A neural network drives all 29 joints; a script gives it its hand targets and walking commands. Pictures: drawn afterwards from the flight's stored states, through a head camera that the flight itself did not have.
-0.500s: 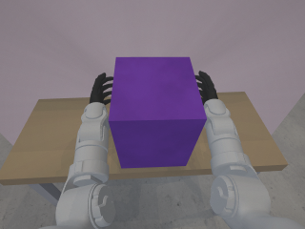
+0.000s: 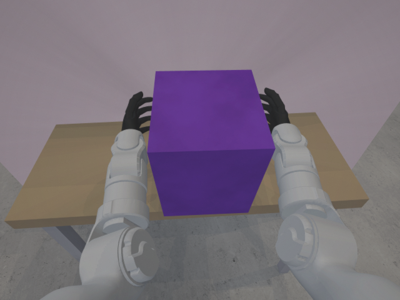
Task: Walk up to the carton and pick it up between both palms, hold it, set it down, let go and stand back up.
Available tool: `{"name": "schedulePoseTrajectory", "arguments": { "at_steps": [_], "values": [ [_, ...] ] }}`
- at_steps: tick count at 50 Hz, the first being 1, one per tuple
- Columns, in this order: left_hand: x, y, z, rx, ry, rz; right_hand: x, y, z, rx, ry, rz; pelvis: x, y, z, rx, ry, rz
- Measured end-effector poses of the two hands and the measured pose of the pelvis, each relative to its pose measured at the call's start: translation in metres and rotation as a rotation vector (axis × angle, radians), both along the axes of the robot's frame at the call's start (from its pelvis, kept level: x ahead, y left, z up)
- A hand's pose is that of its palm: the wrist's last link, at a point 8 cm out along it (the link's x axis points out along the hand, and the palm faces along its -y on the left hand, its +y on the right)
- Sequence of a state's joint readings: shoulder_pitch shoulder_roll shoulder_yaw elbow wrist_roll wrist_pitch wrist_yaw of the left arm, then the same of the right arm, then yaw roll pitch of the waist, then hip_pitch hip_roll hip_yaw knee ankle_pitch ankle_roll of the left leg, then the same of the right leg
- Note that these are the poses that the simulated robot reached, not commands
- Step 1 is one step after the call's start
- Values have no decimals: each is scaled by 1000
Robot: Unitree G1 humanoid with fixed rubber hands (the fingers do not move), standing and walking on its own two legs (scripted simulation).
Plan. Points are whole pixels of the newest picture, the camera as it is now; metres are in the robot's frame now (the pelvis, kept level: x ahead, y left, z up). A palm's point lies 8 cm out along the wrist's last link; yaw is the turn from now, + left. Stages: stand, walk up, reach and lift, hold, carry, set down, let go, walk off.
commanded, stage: set down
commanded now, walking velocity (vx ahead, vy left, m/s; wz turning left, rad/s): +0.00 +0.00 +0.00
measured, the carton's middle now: (205, 147) +0.43 +0.02 +0.09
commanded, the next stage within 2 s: none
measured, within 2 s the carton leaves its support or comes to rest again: rests again in 0.34 s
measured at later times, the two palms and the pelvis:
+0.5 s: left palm (129, 115) +0.46 +0.18 +0.15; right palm (277, 109) +0.50 -0.14 +0.14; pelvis +0.05 -0.01 +0.00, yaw +1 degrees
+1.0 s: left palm (128, 137) +0.41 +0.18 +0.13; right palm (280, 132) +0.44 -0.14 +0.12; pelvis -0.02 +0.01 +0.00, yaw +0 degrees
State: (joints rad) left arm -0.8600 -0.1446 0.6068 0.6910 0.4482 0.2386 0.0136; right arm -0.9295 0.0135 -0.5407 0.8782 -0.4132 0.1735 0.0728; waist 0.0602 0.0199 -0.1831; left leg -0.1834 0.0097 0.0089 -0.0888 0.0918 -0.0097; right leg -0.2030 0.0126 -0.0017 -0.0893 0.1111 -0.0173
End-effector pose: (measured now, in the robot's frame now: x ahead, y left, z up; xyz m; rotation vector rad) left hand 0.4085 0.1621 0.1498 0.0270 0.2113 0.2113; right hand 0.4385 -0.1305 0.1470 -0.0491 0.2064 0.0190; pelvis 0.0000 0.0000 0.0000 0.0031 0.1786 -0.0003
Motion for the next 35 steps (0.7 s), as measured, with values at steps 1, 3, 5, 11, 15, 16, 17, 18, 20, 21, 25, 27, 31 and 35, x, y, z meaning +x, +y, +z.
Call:
{"name": "schedulePoseTrajectory", "arguments": {
  "at_steps": [1, 3, 5, 11, 15, 16, 17, 18, 20, 21, 25, 27, 31, 35],
  "values": [
    [1, -2, -1, -4, -1, -1, 1, -2, -1, 1, 0, -1, 0, -1, 0, 0, 9, -2],
    [5, -4, -2, -4, -1, -4, 3, -5, -2, 5, 1, -2, 1, -4, -1, 1, 27, -3],
    [9, -7, -3, 0, -2, -6, 8, -8, -3, 8, 0, -2, 3, -7, -1, 1, 44, -5],
    [32, -12, 0, 25, -13, -17, 30, -14, -6, 18, 1, -15, 12, -11, -2, 1, 91, -4],
    [48, -12, 3, 20, 3, -10, 48, -17, -1, 6, 2, -26, 22, -12, -1, 0, 101, -6],
    [51, -11, 2, 19, 12, -8, 51, -17, 0, 3, 4, -25, 25, -12, -1, 0, 99, -7],
    [53, -9, 1, 16, 21, -6, 55, -16, 1, 0, 9, -24, 29, -12, -1, 0, 96, -7],
    [55, -7, 0, 15, 29, -2, 57, -16, 0, -2, 16, -22, 32, -12, -1, 0, 93, -6],
    [56, -1, -1, 8, 37, 5, 61, -14, -2, -6, 36, -19, 38, -11, 0, 3, 83, -4],
    [57, 3, -2, 3, 40, 9, 62, -14, -4, -10, 47, -17, 41, -10, 0, 5, 77, -2],
    [54, 22, -3, -17, 50, 33, 63, -10, -7, -11, 70, -14, 49, -8, 3, 12, 47, 7],
    [52, 32, -2, -17, 47, 41, 62, -8, -6, -3, 69, -12, 51, -6, 3, 13, 34, 11],
    [50, 43, 4, -7, 21, 32, 61, -5, -2, 2, 56, -13, 48, -1, 3, 10, 16, 19],
    [46, 43, -1, -1, 34, 3, 57, -6, -4, -3, 63, -20, 40, 5, 0, 2, 8, 23]
  ]
}}
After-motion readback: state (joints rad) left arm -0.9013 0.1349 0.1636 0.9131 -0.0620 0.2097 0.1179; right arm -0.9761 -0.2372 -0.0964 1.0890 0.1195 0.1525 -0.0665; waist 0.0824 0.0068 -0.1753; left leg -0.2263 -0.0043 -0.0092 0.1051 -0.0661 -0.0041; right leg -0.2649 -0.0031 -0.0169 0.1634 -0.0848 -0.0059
